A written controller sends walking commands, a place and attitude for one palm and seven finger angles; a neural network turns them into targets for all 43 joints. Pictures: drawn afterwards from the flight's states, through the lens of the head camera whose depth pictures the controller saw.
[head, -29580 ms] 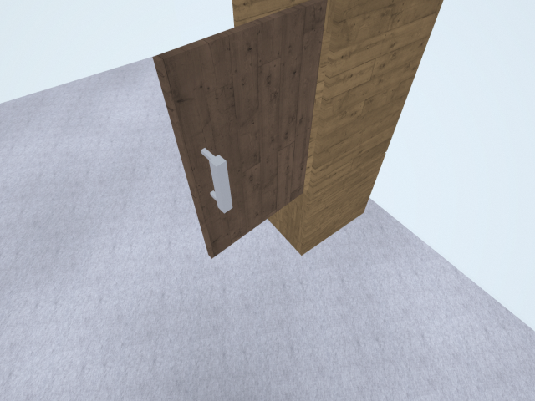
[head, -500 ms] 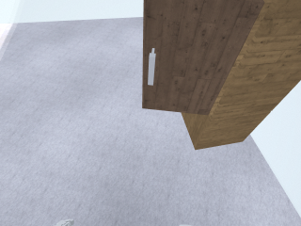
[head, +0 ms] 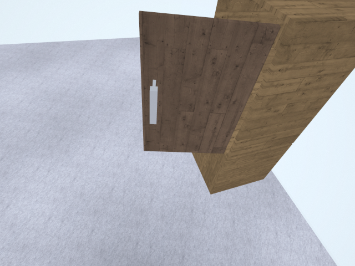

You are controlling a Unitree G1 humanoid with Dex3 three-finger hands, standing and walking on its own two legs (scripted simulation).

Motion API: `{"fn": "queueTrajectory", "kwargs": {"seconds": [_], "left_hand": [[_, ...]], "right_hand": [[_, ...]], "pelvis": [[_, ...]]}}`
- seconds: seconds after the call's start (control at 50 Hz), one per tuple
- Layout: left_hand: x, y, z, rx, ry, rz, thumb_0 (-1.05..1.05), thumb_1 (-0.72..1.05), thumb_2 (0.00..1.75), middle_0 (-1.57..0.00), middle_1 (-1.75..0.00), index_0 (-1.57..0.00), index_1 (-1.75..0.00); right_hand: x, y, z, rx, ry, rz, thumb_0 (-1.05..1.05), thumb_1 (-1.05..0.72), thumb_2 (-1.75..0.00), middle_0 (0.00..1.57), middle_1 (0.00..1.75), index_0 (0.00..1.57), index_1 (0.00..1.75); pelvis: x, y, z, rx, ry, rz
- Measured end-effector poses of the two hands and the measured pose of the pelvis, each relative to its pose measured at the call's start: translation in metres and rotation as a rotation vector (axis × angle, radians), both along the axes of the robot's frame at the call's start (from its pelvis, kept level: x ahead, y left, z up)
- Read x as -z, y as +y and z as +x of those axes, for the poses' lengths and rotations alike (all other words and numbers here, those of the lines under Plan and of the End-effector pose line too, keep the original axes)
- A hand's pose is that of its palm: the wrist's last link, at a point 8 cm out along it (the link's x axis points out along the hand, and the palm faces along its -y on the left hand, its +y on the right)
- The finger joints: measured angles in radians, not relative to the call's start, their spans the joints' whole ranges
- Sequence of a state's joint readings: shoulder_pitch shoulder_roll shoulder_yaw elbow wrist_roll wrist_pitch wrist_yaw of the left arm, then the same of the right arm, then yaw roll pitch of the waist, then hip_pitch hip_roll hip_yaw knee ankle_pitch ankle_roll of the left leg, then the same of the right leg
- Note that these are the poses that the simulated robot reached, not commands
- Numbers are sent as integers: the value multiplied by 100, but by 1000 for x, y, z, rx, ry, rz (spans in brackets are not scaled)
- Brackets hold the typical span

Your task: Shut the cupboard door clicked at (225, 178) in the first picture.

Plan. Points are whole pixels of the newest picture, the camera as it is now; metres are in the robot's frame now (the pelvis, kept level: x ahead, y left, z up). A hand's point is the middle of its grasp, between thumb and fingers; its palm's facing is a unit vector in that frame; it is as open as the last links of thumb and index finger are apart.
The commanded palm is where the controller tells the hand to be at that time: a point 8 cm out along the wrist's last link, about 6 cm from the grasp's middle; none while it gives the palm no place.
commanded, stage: take the last steps up to it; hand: left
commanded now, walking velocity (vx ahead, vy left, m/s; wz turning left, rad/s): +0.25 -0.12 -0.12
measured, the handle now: (153, 102) +0.62 +0.10 -0.02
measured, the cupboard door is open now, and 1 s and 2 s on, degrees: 73 73 73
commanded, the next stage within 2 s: come to a stop and stand still in 0.28 s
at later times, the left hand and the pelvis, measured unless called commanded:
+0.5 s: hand (148, 222) +0.27 +0.08 -0.16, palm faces -0.10 -0.98 -0.20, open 7.4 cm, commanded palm none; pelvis +0.16 -0.09 +0.00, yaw -3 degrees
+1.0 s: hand (110, 243) +0.21 +0.17 -0.18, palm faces +0.04 -0.97 -0.22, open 7.4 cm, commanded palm none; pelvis +0.17 -0.03 +0.00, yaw -2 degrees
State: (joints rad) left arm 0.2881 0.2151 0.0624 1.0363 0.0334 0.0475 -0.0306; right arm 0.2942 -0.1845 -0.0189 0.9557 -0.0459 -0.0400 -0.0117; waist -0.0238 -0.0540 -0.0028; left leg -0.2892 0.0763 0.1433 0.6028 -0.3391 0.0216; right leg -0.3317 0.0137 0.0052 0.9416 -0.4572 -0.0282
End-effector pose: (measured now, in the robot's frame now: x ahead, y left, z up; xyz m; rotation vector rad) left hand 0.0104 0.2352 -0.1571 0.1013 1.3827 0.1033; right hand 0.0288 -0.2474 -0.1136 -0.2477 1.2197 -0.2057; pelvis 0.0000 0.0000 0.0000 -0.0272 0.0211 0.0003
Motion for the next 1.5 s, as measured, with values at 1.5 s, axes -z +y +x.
{"fn": "queueTrajectory", "kwargs": {"seconds": [1.5], "left_hand": [[-26,-34,177,65,-55,76,0,93,90,-20,-30,-20,-30]], "right_hand": [[20,4,93,115,181,132,1,-91,-90,20,30,20,29]], "pelvis": [[-13,-25,148,60,-46,37]]}}
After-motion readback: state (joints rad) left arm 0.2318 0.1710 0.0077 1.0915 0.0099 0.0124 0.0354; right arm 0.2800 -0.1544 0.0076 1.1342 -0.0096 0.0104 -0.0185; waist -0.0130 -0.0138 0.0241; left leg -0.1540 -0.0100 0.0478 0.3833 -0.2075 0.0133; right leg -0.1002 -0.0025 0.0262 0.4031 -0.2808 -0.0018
